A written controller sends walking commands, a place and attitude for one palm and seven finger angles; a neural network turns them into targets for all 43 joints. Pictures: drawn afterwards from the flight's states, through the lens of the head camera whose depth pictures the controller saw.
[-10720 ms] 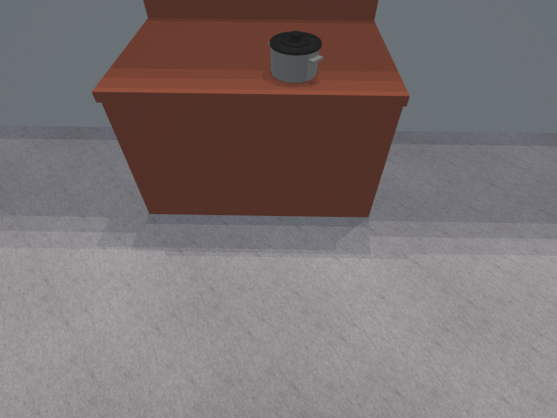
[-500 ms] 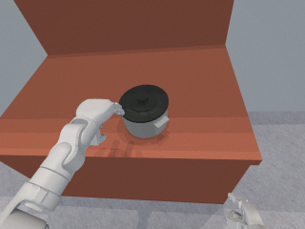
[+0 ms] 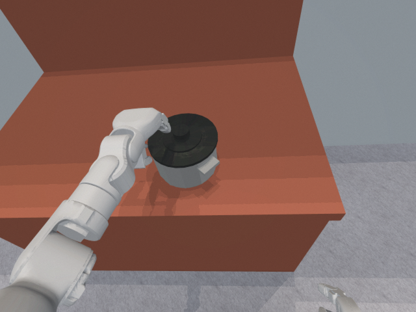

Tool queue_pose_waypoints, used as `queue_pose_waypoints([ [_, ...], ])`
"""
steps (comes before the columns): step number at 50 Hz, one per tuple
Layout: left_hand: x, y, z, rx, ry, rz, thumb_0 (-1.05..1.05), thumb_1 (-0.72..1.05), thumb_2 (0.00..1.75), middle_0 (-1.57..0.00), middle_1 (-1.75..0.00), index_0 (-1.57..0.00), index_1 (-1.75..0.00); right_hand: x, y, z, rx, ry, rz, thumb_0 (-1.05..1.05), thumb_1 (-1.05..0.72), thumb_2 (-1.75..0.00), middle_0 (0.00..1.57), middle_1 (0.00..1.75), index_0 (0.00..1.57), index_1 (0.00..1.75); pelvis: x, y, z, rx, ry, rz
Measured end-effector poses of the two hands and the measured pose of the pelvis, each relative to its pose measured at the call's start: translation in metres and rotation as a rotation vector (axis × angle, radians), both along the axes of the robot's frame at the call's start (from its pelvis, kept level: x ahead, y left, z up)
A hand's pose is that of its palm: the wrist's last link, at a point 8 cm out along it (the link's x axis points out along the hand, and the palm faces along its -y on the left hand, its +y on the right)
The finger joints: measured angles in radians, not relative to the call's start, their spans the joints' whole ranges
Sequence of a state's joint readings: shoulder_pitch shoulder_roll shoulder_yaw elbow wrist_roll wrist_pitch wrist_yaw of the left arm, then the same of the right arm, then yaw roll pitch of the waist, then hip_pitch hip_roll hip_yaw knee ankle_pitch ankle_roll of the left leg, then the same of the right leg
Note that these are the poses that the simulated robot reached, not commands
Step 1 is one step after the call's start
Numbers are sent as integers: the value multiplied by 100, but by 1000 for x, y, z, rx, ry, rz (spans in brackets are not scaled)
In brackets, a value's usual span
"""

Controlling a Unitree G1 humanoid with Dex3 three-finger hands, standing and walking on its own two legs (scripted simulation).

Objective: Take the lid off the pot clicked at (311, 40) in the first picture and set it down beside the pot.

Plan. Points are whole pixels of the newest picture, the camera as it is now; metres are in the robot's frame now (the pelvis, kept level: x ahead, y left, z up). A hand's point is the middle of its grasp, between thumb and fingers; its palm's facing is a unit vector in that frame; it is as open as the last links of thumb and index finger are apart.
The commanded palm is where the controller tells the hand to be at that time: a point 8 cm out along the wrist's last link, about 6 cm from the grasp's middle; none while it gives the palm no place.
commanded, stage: move the open hand above the knob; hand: left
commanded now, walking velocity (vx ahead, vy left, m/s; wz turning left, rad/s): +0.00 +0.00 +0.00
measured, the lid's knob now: (181, 131) +0.52 +0.08 +0.02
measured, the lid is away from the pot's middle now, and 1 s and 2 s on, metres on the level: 0.00 0.00 0.00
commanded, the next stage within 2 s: lower the open fingers around the knob in 1.32 s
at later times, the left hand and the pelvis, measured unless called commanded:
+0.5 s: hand (174, 114) +0.49 +0.08 +0.11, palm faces -0.24 -0.03 -0.97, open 10.1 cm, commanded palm +0.48 +0.08 +0.15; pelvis +0.00 +0.02 +0.00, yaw -2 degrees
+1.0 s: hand (174, 118) +0.48 +0.08 +0.11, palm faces -0.25 -0.01 -0.97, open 10.1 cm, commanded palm +0.47 +0.08 +0.15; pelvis +0.00 +0.00 +0.00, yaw -2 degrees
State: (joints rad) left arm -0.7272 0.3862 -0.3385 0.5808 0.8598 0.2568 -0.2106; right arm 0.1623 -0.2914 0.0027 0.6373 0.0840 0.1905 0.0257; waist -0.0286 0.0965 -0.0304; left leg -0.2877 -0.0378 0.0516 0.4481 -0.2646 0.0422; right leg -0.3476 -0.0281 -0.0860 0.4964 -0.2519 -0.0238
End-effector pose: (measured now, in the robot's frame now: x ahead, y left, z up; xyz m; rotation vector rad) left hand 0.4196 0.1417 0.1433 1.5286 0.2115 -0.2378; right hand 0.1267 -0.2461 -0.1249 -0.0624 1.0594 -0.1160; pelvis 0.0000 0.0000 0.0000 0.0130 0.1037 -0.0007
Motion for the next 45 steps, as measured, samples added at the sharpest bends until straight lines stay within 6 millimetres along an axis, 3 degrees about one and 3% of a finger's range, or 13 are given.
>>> queue_pose_waypoints([
  [4, 6, -19, 2, -6, 3, -75, 0, -25, 136, -84, -8, -83, -8, -7, 4, -5, -12, 19, -14, 1, -91, -90, 20, 30, 20, 30, 0, 4, 0, -2, 0, -1],
  [9, 29, -18, 18, -10, -41, -17, 0, -26, 135, -84, -8, -84, -8, -21, 9, -6, -15, 42, -44, 1, -91, -90, 20, 30, 20, 30, 0, 6, 0, 1, 16, -12],
  [17, 38, -40, 5, -16, 31, -44, 0, -25, 136, -83, -8, -83, -8, -46, 9, -12, -27, 110, -67, 1, -91, -90, 20, 30, 20, 30, -1, 12, -2, -2, 39, -13],
  [24, 58, -59, 25, -3, -52, -47, 0, -26, 135, -84, -8, -84, -8, -70, 7, -13, -51, 145, -114, 0, -91, -90, 20, 30, 20, 30, 1, 15, -2, 1, 65, -26],
  [30, 61, -64, 9, -19, 9, 1, 0, -25, 136, -83, -8, -83, -8, -89, 5, -16, -45, 195, -133, 0, -91, -90, 20, 30, 20, 30, 2, 15, -2, 2, 82, -38],
  [37, 60, -66, 21, -2, -31, -26, 0, -25, 135, -84, -8, -84, -8, -87, 4, -16, -44, 168, -144, 1, -91, -90, 20, 30, 20, 30, 5, 12, -1, 0, 72, -41],
  [45, 50, -66, 10, -42, 25, -13, 0, -25, 136, -84, -8, -83, -8, -63, -2, -10, -56, 104, -109, 1, -90, -90, 20, 30, 20, 30, 0, 6, -1, 2, 64, -31],
])
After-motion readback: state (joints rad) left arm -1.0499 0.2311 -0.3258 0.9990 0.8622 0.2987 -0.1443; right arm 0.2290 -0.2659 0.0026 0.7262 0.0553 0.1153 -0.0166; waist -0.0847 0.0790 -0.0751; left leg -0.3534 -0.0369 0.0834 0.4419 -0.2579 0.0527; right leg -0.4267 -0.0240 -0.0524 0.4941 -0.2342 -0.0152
